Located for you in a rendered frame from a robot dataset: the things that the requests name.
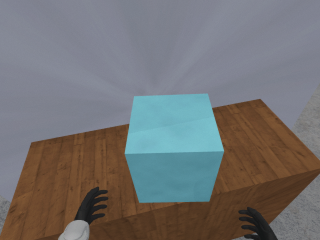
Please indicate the robot left hand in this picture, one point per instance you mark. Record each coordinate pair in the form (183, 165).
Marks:
(87, 207)

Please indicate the robot right hand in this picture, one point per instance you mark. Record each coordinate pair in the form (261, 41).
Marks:
(261, 227)

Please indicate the pedestal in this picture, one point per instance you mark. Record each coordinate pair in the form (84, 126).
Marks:
(265, 166)

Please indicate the carton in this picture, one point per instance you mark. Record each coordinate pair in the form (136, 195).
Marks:
(173, 148)

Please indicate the left robot forearm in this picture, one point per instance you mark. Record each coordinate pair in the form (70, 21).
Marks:
(76, 230)

